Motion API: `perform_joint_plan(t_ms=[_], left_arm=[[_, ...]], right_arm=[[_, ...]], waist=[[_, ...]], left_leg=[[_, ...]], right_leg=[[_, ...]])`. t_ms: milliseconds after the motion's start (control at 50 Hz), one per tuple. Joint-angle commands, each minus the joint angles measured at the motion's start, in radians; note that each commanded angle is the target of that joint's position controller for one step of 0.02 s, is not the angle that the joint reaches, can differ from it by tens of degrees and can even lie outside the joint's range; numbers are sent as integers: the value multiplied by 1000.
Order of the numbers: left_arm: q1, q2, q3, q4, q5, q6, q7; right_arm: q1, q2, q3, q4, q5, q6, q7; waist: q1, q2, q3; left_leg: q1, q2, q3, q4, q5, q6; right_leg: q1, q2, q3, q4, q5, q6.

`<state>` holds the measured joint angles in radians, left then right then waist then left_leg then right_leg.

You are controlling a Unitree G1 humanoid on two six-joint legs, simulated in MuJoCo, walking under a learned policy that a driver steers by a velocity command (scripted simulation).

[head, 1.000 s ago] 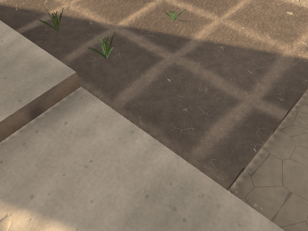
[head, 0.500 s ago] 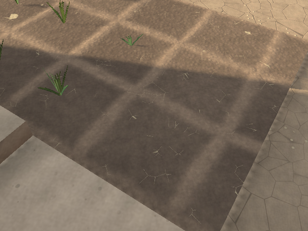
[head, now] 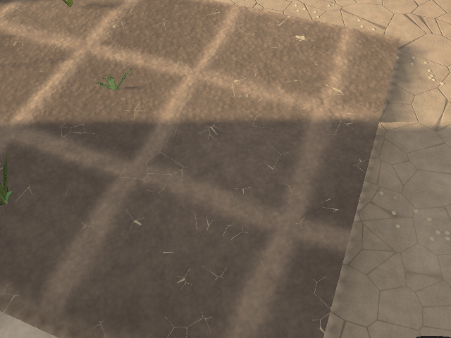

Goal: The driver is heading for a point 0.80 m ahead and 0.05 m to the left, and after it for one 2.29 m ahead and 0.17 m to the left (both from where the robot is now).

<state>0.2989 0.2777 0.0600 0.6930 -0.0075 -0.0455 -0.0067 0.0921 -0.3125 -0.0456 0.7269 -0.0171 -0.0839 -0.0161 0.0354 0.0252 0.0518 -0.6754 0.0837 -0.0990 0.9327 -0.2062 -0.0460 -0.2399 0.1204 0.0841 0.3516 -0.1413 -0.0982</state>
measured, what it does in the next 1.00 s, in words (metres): walks ahead: left foot, then right foot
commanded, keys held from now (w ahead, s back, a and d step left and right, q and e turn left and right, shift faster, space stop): e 0.04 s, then no key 0.96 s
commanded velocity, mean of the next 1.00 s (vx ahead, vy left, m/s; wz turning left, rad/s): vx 0.06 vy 0.00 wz -0.15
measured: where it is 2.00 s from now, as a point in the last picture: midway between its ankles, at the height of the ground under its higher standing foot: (262, 304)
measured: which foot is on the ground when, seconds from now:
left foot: up 0.00-0.18, down 0.20-1.00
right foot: down 0.00-0.20, up 0.22-0.48, down 0.50-1.00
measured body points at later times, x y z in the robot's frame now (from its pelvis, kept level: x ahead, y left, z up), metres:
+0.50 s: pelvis +0.12 +0.04 -0.01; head +0.15 +0.05 +0.44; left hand +0.29 +0.28 -0.13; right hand +0.23 -0.22 -0.12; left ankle +0.20 +0.14 -0.75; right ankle +0.07 -0.09 -0.74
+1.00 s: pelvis +0.13 +0.03 -0.01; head +0.14 +0.03 +0.44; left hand +0.22 +0.27 -0.15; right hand +0.21 -0.23 -0.13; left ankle +0.20 +0.14 -0.75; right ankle +0.07 -0.09 -0.75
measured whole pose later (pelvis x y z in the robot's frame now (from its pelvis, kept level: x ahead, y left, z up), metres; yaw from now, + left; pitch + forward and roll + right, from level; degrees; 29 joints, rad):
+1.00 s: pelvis +0.13 +0.03 -0.01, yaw -7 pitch -1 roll +0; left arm 0.31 0.18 0.05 0.85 0.00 -0.01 0.04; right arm 0.16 -0.22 -0.04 0.88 0.00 -0.02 -0.01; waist -0.01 0.00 0.02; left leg -0.31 -0.02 -0.03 0.49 -0.17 0.01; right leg -0.14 0.01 0.06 0.48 -0.33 0.01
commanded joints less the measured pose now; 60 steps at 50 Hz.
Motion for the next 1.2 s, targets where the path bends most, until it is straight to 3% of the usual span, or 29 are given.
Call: perform_joint_plan(t_ms=[20,80,120,160,180,200,220,240,260,280,300,340,360,380,440,500,520,540,560,600,700,800,1000,1020,1060,1100,1140,1160,1200], left_arm=[[-30,178,52,-69,-10,15,28],[-30,160,46,-72,0,36,43],[-31,134,36,-75,1,40,46],[-49,120,29,-83,3,41,45],[-81,116,26,-92,-3,38,45],[-84,100,21,-104,-5,31,44],[21,64,12,-109,7,24,42],[121,65,4,-92,4,24,41],[120,131,20,-69,0,34,41],[33,161,30,-70,-1,57,48],[-15,143,28,-77,5,81,54],[-19,83,14,-76,10,106,51],[2,45,3,-71,3,107,47],[-13,26,-5,-68,1,104,44],[-3,34,1,-40,7,97,36],[-3,23,1,-34,14,83,31],[-14,83,16,-32,19,81,32],[-45,131,32,-31,11,83,35],[-65,106,30,-31,13,81,33],[-67,41,14,-19,24,63,28],[-32,35,15,17,16,32,39],[14,21,15,51,12,31,47],[53,-2,17,135,5,26,51],[80,-9,17,154,5,26,51],[88,24,31,165,2,25,54],[108,37,37,166,-5,12,56],[131,67,47,182,-18,-13,52],[101,95,56,182,-21,-25,48],[41,76,48,172,-26,-40,38]], right_arm=[[32,-34,-6,-47,-4,4,-1],[27,-58,-13,-37,5,3,19],[-15,-69,-17,-58,2,2,23],[5,-89,-27,-64,-2,-10,29],[47,-91,-32,-57,-3,-19,31],[81,-106,-35,-53,-9,-30,28],[97,-174,-45,-60,-31,-33,21],[123,-147,-41,-41,-36,-19,22],[109,-67,-18,-45,-1,-13,28],[87,-36,-9,-55,12,-3,34],[65,-27,-2,-55,17,9,39],[8,-44,-2,-50,14,33,39],[-18,-59,-7,-49,8,43,38],[-14,-59,-9,-45,8,52,36],[-29,-51,-5,-52,6,51,30],[4,-20,8,-31,18,47,25],[48,-23,6,-31,17,44,26],[82,-44,-2,-33,17,40,27],[61,-44,-2,-30,16,37,29],[11,-15,0,-23,11,47,24],[28,-7,-8,2,8,52,13],[28,-4,-11,33,15,46,10],[42,-6,-16,112,22,54,-3],[61,1,-15,131,22,57,-5],[68,-24,-26,149,31,60,-11],[49,-25,-29,148,35,44,-11],[31,18,-23,147,41,11,2],[33,23,-23,150,43,-5,12],[79,5,-29,164,55,-29,25]], waist=[[-38,-103,-145],[-26,-117,-197],[-14,-118,-167],[-33,-138,-154],[-65,-146,-154],[-83,-105,-184],[-20,82,-257],[0,293,-312],[1,177,-290],[-27,71,-241],[-30,29,-208],[5,45,-165],[22,91,-166],[2,120,-177],[-1,112,-220],[5,111,-179],[-34,25,-173],[-74,-80,-157],[-70,-118,-122],[-58,-106,-57],[-56,-57,-32],[-40,-23,-49],[-41,-24,-54],[-38,-27,-73],[-34,-47,-30],[-17,-65,31],[-11,-152,53],[-25,-199,73],[-68,-183,81]], left_leg=[[171,-77,60,-168,202,-18],[222,-93,46,-189,313,-10],[196,-87,34,-225,225,4],[222,-87,31,-310,137,38],[291,-89,46,-413,190,63],[406,-53,24,-501,439,97],[608,124,-160,-457,884,220],[714,300,-431,-510,1038,398],[670,322,-476,-519,865,406],[622,265,-384,-510,738,364],[565,216,-310,-528,633,329],[432,130,-181,-566,518,273],[404,100,-136,-577,486,260],[405,86,-121,-588,459,258],[381,87,-89,-577,392,275],[379,61,-82,-542,312,224],[379,20,-61,-515,206,185],[377,-26,-18,-504,63,150],[381,-60,24,-496,-22,120],[451,-78,50,-474,-2,88],[476,-61,22,-498,32,95],[453,-59,16,-515,58,100],[479,-60,12,-515,119,113],[487,-72,22,-521,11,112],[430,-108,52,-495,-268,114],[347,-115,61,-454,-376,122],[303,-132,122,-316,-215,113],[281,-114,140,-235,-112,116],[328,-77,120,-318,-131,141]], right_leg=[[-43,-181,105,-6,638,-119],[-6,-204,143,65,559,-97],[33,-233,200,106,527,-102],[84,-246,256,178,510,-89],[86,-221,256,234,505,-67],[79,-156,231,333,452,-26],[-51,-46,170,529,95,31],[-225,41,125,739,-514,99],[-276,-19,158,816,-546,122],[-284,-50,138,850,-497,144],[-276,-68,109,815,-464,157],[-156,-98,52,652,-395,170],[-102,-100,13,545,-367,173],[-63,-100,-13,468,-324,174],[80,-103,-32,371,-104,169],[133,-109,-36,123,18,113],[133,-151,16,129,99,82],[89,-177,50,111,53,39],[27,-191,74,60,-82,20],[-112,-196,94,-17,-269,24],[-113,-160,52,-6,-234,64],[-42,-145,31,24,-150,67],[-7,-131,3,25,-80,79],[1,-125,-4,9,-169,77],[-38,-122,3,-5,-398,49],[-71,-167,58,-45,-541,3],[-35,-272,189,-123,-551,-62],[-22,-340,257,-143,-485,-98],[-23,-349,245,-88,-324,-95]])
Velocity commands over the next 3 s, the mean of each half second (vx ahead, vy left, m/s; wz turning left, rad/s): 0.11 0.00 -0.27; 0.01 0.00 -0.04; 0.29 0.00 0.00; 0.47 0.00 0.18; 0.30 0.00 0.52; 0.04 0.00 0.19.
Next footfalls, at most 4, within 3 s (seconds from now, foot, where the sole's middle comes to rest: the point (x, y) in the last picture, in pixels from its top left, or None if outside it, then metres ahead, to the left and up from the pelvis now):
0.20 left None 0.24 0.13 -0.78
0.50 right None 0.11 -0.09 -0.78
1.76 right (301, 309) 0.55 -0.15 -0.84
2.28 left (241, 228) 0.82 0.03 -0.84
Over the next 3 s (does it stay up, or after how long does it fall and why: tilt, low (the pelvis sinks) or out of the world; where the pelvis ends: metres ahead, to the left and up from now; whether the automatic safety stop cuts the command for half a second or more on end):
stays up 0.82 -0.09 -0.07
